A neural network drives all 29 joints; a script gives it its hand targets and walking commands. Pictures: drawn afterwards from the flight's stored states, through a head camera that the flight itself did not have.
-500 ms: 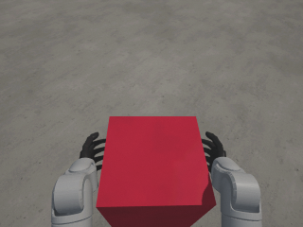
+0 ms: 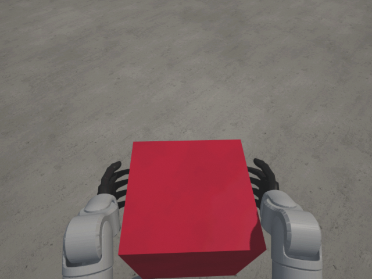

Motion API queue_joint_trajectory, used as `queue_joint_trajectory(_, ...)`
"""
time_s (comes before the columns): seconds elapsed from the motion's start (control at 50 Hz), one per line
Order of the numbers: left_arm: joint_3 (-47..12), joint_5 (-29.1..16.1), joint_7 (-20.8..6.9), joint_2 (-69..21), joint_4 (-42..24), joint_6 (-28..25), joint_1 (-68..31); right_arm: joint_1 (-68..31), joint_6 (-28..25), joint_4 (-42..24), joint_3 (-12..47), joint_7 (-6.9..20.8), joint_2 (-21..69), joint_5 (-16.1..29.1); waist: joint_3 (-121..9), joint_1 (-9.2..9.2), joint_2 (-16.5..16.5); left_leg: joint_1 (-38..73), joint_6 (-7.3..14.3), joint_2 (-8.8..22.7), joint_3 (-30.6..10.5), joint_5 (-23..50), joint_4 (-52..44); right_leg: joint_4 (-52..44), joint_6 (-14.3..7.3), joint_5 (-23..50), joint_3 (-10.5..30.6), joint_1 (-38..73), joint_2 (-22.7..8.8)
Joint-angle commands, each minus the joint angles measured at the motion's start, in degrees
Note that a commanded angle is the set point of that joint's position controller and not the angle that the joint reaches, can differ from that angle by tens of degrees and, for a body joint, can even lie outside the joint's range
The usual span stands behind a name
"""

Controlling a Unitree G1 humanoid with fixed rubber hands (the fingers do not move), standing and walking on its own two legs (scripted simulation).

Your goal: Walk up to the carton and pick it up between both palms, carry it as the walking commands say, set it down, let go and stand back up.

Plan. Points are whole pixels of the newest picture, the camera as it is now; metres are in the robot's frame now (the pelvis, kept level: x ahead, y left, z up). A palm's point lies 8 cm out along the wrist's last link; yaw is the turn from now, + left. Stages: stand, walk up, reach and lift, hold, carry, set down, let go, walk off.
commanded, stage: carry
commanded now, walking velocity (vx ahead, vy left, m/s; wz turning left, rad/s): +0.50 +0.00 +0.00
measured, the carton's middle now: (188, 214) +0.27 +0.00 -0.01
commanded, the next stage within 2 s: none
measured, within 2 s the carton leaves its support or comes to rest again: neither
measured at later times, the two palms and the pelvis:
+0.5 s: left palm (121, 103) +0.54 +0.17 +0.07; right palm (237, 104) +0.52 -0.13 +0.07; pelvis +0.26 +0.04 -0.01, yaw -3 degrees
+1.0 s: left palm (136, 79) +0.62 +0.14 +0.08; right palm (244, 83) +0.60 -0.16 +0.07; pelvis +0.34 +0.01 +0.00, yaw -4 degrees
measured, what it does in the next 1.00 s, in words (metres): walks ahead: left foot, then right foot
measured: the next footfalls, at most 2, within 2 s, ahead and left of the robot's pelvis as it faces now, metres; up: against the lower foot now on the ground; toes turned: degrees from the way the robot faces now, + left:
left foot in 0.22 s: +0.34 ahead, +0.12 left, +0.00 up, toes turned +6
right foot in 0.44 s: +0.26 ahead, -0.09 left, +0.01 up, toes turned -12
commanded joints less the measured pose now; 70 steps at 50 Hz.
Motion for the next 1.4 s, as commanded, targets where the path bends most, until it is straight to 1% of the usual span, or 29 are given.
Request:
queue_joint_trajectory(0.0,-41.3,-24.3,-15.8,-53.8,-6.8,-0.2,-24.9,-23.4,-1.3,-5.0,42.2,12.8,53.5,21.9,-18.9,-0.16,-8.6,-1.7,0.0,0.0,2.6,5.2,-9.5,-6.0,-3.1,18.5,8.9,19.0,-13.5)
queue_joint_trajectory(0.12,-39.6,-22.2,-15.8,-51.4,-5.1,1.4,-23.3,-24.0,0.6,-5.3,42.6,12.9,51.2,22.3,-13.8,0.33,-10.2,3.4,0.1,-3.5,8.0,13.1,-23.1,-0.4,-1.1,34.4,3.2,19.0,-11.2)
queue_joint_trajectory(0.18,-39.7,-21.5,-15.3,-50.8,-4.7,2.1,-24.3,-24.0,1.6,-3.5,42.4,13.6,50.9,23.0,-17.8,-0.64,-6.4,19.6,0.8,-5.7,11.9,24.1,-35.0,13.4,2.6,32.9,-0.7,14.7,-7.3)
queue_joint_trajectory(0.2,-39.7,-21.0,-15.2,-49.8,-4.2,2.3,-24.7,-24.3,1.8,-3.2,42.4,13.8,50.5,23.1,-20.9,-1.49,-5.1,31.3,2.0,-0.9,7.6,31.3,-34.2,19.4,4.7,25.5,-0.3,6.6,-6.5)
queue_joint_trajectory(0.22,-40.3,-21.6,-15.1,-49.7,-4.1,2.8,-26.6,-23.8,1.8,-2.2,40.8,13.9,49.2,22.7,-26.6,-2.36,4.9,45.4,6.7,12.0,-7.4,52.6,-28.5,30.4,6.6,3.9,1.5,-6.2,-3.5)
queue_joint_trajectory(0.24,-41.0,-22.5,-15.0,-49.9,-4.3,3.2,-28.1,-23.2,1.5,-0.3,39.7,14.0,49.2,22.7,-30.7,-2.65,13.5,52.4,13.7,19.7,-19.2,60.0,-29.2,38.9,7.1,-22.3,6.9,-13.9,1.8)
queue_joint_trajectory(0.26,-41.2,-21.7,-15.0,-50.6,-2.7,3.4,-26.5,-22.4,1.5,0.6,39.3,14.1,49.7,22.6,-30.6,-2.05,10.2,48.9,14.0,18.5,-16.2,58.0,-30.1,40.9,6.2,-24.6,11.7,-13.9,-0.3)
queue_joint_trajectory(0.3,-41.8,-22.3,-15.2,-53.2,-3.2,2.5,-27.9,-23.7,0.5,-0.6,39.2,14.6,52.2,23.1,-26.9,-1.40,6.5,43.3,9.6,14.4,-7.8,51.3,-32.2,29.1,5.4,-23.4,13.1,-12.5,-3.5)
queue_joint_trajectory(0.34,-42.1,-23.2,-14.8,-54.7,-5.1,1.5,-30.3,-27.1,-0.2,-3.6,40.0,14.9,54.0,24.6,-25.6,-1.35,7.9,37.8,6.9,10.6,-2.5,40.6,-34.6,17.7,5.7,-20.6,8.7,-6.2,-1.7)
queue_joint_trajectory(0.4,-42.1,-22.7,-14.4,-54.4,-5.5,1.2,-27.9,-25.1,-0.1,-3.6,40.2,14.7,53.9,23.8,-28.3,-0.82,5.7,35.0,5.8,9.3,0.3,32.7,-34.3,5.0,5.7,-4.6,6.0,2.2,-2.7)
queue_joint_trajectory(0.46,-41.1,-22.0,-14.6,-52.9,-3.7,0.8,-28.0,-25.3,-0.1,-1.9,40.2,14.7,51.9,22.1,-25.6,-0.80,-0.7,30.8,1.9,5.5,1.9,22.1,-31.8,4.7,4.6,11.2,10.8,4.3,-9.2)
queue_joint_trajectory(0.62,-40.3,-21.8,-15.2,-51.3,0.8,2.9,-26.7,-24.8,1.9,1.5,40.3,14.1,50.0,21.9,-23.8,-1.14,0.2,30.3,1.4,5.0,2.0,48.2,-22.5,11.9,5.4,29.5,8.2,4.2,-6.6)
queue_joint_trajectory(0.7,-40.1,-22.2,-15.3,-52.0,0.2,2.5,-29.1,-27.6,1.6,0.3,40.5,14.0,50.6,22.5,-22.3,-1.18,-0.1,29.6,1.4,3.6,2.1,45.3,-22.7,9.4,5.6,27.5,7.3,4.1,-5.0)
queue_joint_trajectory(0.8,-39.9,-22.1,-15.1,-52.0,-0.5,1.9,-28.5,-27.3,1.2,-0.8,40.8,13.7,51.0,22.8,-22.9,-1.11,-2.9,26.0,0.6,0.4,4.2,37.3,-25.5,12.1,5.0,39.4,7.4,10.2,-4.9)
queue_joint_trajectory(0.92,-39.3,-21.0,-14.9,-51.4,-0.6,0.2,-27.9,-26.1,-0.3,0.1,39.9,13.8,50.5,22.1,-23.6,-1.48,3.7,40.3,3.2,3.7,1.4,59.1,-21.1,6.4,6.4,17.1,3.9,-1.8,-1.6)
queue_joint_trajectory(0.96,-39.9,-21.5,-14.9,-51.7,-1.5,-0.2,-28.5,-26.1,-0.7,-1.2,40.4,13.6,50.8,22.3,-23.2,-1.33,1.0,33.3,2.2,2.2,2.4,49.5,-19.2,3.8,6.2,26.9,4.5,4.9,-2.3)
queue_joint_trajectory(1.02,-40.5,-22.0,-14.9,-51.5,-2.6,-0.1,-26.8,-25.9,-0.5,-3.8,42.1,13.3,51.5,22.8,-20.6,-0.19,-10.8,6.1,-0.7,-4.7,8.5,3.0,-22.8,12.3,2.8,64.3,10.4,28.1,-8.1)
queue_joint_trajectory(1.04,-40.5,-21.9,-14.7,-51.4,-2.7,0.4,-25.3,-25.5,0.0,-4.2,42.5,13.3,51.0,23.2,-20.1,0.34,-11.8,1.0,-1.1,-5.2,9.1,-3.5,-24.4,14.8,1.2,70.2,12.3,32.6,-9.8)
queue_joint_trajectory(1.08,-39.6,-21.1,-14.4,-50.7,-1.7,0.5,-24.3,-25.3,0.4,-2.9,42.2,13.6,50.1,23.3,-22.0,-0.45,-8.6,13.3,-0.2,-3.5,8.0,8.5,-34.1,18.1,1.6,62.4,10.3,23.6,-9.4)
queue_joint_trajectory(1.1,-39.4,-20.8,-14.3,-50.3,-1.9,0.1,-25.5,-25.9,0.0,-2.3,41.7,13.8,49.8,22.9,-24.7,-1.04,-5.5,27.1,1.3,-1.4,5.1,26.8,-34.0,21.6,3.6,48.3,7.9,12.3,-7.0)
queue_joint_trajectory(1.12,-40.9,-21.9,-14.3,-50.9,-5.1,0.1,-28.0,-26.0,-0.2,-3.7,42.1,13.9,49.7,23.5,-26.6,-1.97,1.8,42.3,4.4,4.5,-0.6,55.0,-27.4,25.2,5.8,24.0,5.8,-2.9,-3.9)
queue_joint_trajectory(1.14,-39.9,-21.0,-14.3,-51.0,-3.2,0.1,-27.7,-24.3,-0.5,-0.7,40.3,13.9,49.6,22.4,-25.5,-2.44,10.2,53.4,8.3,10.9,-5.6,75.7,-22.9,22.5,6.2,-10.0,5.1,-16.6,-0.5)
queue_joint_trajectory(1.16,-38.8,-20.0,-14.4,-50.2,-1.4,-0.1,-26.3,-23.0,-1.0,1.0,39.1,13.8,49.3,21.5,-24.8,-2.67,11.0,53.8,10.1,13.4,-7.1,76.4,-22.9,17.0,5.8,-19.0,7.2,-17.9,-1.0)
queue_joint_trajectory(1.2,-37.8,-19.5,-14.6,-50.6,0.1,-1.1,-26.7,-24.3,-2.2,1.2,37.7,13.8,48.9,20.1,-24.4,-1.23,7.2,40.3,5.3,9.4,-0.9,53.0,-22.9,1.7,4.9,-4.2,6.7,-3.4,-2.5)
queue_joint_trajectory(1.22,-40.8,-22.7,-14.6,-51.8,-4.5,-1.2,-29.1,-26.4,-2.1,-4.0,40.6,13.9,50.6,22.2,-24.2,-0.52,4.4,30.8,2.5,6.7,-0.3,33.8,-23.5,3.7,3.9,6.4,8.5,3.7,-4.5)
queue_joint_trajectory(1.24,-39.7,-21.8,-14.5,-51.7,-2.0,-1.1,-28.6,-26.6,-1.5,-2.3,40.3,13.7,50.6,21.6,-24.1,-0.75,-1.6,25.9,0.7,4.1,0.3,21.1,-23.1,9.1,2.6,28.8,12.7,6.7,-8.6)
queue_joint_trajectory(1.26,-39.4,-21.5,-14.5,-51.6,-1.5,-1.0,-28.6,-27.1,-1.2,-2.0,40.6,13.6,50.1,21.8,-23.2,-1.45,-4.9,23.6,0.1,3.3,0.5,12.3,-23.3,11.4,1.3,38.3,13.7,7.6,-10.6)
queue_joint_trajectory(1.36,-38.3,-20.4,-14.3,-51.1,0.6,0.2,-26.9,-26.2,-0.2,1.0,39.0,13.6,48.9,21.3,-22.5,-1.53,-2.2,24.6,0.2,4.1,0.6,24.4,-22.2,13.5,2.7,31.0,10.4,5.7,-7.8)
queue_joint_trajectory(1.38,-35.4,-18.1,-14.4,-49.8,5.3,-0.6,-25.8,-24.9,-1.1,6.1,35.9,13.7,47.9,18.8,-22.3,-1.31,-1.0,25.0,0.2,3.8,0.7,25.0,-21.7,13.8,2.7,30.1,11.0,4.9,-8.0)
